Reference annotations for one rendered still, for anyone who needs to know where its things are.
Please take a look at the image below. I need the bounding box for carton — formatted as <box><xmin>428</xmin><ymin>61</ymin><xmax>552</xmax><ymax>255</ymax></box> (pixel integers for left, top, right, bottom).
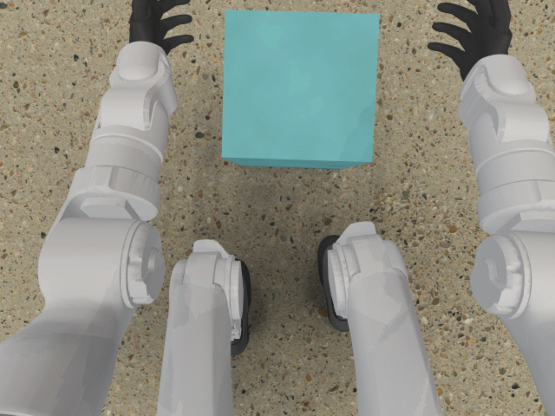
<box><xmin>222</xmin><ymin>10</ymin><xmax>380</xmax><ymax>169</ymax></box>

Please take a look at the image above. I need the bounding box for left robot thigh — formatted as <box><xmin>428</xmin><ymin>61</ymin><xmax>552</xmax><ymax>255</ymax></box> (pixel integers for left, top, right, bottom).
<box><xmin>156</xmin><ymin>251</ymin><xmax>244</xmax><ymax>416</ymax></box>

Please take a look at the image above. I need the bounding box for robot right upper arm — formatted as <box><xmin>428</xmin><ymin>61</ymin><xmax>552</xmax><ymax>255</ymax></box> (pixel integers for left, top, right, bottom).
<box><xmin>470</xmin><ymin>230</ymin><xmax>555</xmax><ymax>416</ymax></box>

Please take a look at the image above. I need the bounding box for robot left upper arm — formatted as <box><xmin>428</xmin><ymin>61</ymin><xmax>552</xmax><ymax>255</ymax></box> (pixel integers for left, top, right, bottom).
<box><xmin>0</xmin><ymin>218</ymin><xmax>166</xmax><ymax>416</ymax></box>

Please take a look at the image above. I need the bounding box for robot left hand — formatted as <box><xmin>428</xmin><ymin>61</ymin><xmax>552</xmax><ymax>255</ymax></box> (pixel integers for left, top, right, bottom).
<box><xmin>129</xmin><ymin>0</ymin><xmax>194</xmax><ymax>56</ymax></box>

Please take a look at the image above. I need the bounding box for robot right hand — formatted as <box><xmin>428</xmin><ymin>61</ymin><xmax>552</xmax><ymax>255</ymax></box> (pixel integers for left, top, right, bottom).
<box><xmin>428</xmin><ymin>0</ymin><xmax>513</xmax><ymax>81</ymax></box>

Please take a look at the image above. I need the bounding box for right robot forearm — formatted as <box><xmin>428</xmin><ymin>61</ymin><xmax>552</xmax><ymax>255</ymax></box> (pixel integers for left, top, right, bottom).
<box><xmin>457</xmin><ymin>55</ymin><xmax>555</xmax><ymax>235</ymax></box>

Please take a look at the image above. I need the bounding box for left robot forearm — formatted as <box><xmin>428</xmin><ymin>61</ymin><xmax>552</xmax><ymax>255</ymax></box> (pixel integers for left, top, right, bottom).
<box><xmin>38</xmin><ymin>41</ymin><xmax>178</xmax><ymax>295</ymax></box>

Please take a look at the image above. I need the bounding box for left robot foot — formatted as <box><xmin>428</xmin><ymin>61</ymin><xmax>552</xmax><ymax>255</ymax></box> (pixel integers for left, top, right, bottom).
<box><xmin>231</xmin><ymin>258</ymin><xmax>251</xmax><ymax>355</ymax></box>

